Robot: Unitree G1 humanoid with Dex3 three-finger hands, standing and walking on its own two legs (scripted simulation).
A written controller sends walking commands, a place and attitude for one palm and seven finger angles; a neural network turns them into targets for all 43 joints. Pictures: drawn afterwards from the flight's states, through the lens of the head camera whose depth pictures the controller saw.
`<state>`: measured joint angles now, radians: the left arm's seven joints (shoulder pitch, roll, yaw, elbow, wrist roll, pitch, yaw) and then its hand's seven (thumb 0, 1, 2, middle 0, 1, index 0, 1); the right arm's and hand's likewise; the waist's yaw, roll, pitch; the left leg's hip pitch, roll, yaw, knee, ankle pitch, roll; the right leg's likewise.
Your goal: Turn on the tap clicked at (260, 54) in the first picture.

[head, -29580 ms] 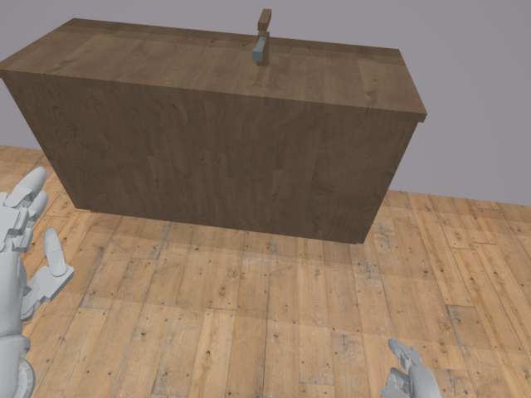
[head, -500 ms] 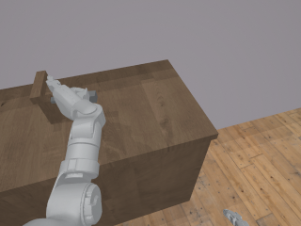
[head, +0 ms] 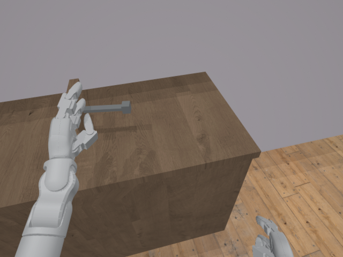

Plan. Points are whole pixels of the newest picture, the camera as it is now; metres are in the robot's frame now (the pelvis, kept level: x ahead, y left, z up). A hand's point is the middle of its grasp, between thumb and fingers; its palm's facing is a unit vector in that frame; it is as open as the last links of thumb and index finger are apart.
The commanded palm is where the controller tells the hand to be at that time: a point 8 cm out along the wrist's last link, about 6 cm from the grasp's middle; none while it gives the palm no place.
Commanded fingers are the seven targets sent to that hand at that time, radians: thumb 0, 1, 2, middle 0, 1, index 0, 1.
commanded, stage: draw the hand back beside the body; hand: left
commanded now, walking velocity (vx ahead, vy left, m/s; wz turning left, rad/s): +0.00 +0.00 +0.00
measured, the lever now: (126, 107) +0.50 +0.21 +0.08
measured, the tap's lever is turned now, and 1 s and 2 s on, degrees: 80 80 80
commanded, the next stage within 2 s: step back with the hand held close in 0.94 s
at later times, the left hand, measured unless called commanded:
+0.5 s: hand (67, 157) +0.25 +0.24 +0.16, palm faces +0.32 -0.91 -0.28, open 7.4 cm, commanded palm +0.21 +0.29 +0.16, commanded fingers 0.00 0.90 0.90 -0.20 -0.30 -0.20 -0.30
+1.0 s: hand (55, 170) +0.22 +0.25 +0.16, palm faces +0.39 -0.86 -0.32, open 7.4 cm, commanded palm +0.18 +0.29 +0.16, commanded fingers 0.00 0.90 0.90 -0.20 -0.30 -0.20 -0.30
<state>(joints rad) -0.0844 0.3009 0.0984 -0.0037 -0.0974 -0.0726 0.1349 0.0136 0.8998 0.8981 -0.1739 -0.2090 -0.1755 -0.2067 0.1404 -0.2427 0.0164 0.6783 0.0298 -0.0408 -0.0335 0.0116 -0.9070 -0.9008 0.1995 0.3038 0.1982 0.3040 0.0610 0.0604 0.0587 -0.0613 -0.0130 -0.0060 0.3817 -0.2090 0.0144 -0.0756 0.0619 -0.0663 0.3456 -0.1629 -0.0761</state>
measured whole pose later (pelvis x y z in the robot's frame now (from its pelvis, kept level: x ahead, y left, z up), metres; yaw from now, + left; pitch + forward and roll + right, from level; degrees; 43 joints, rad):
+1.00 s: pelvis +0.01 +0.01 +0.00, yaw +0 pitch -6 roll +0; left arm 0.39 0.33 0.25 -0.33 -0.09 -0.12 0.10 0.01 0.90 0.90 -0.21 -0.30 -0.21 -0.30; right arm 0.16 -0.22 0.02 0.65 0.00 -0.07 -0.03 0.01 -0.90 -0.90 0.20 0.30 0.20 0.30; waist 0.07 0.06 0.05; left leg -0.04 -0.02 0.00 0.38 -0.23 0.03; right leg -0.05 0.05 -0.06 0.34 -0.18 -0.06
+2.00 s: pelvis -0.06 +0.02 -0.02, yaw +0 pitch -1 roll +0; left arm 0.46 0.38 0.37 -0.55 -0.01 -0.18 0.15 0.01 0.89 0.90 -0.21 -0.30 -0.22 -0.30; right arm 0.20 -0.20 0.01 0.57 0.00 -0.03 -0.05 0.01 -0.90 -0.90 0.20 0.30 0.20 0.30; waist 0.01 0.01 0.06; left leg -0.41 -0.04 0.03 0.64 -0.24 0.05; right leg -0.42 0.05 -0.01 0.61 -0.18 -0.05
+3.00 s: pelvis -0.28 +0.01 -0.01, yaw +3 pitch -2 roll -1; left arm 0.46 0.33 0.34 -0.42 -0.04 -0.09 0.17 0.01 0.90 0.90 -0.21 -0.30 -0.21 -0.30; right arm 0.34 -0.20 0.01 0.67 0.02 -0.10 -0.06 0.01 -0.90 -0.90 0.20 0.30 0.20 0.30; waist 0.00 0.02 -0.05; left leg -0.19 0.07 0.01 0.50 -0.29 0.00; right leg -0.31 0.01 -0.05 0.73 -0.40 0.00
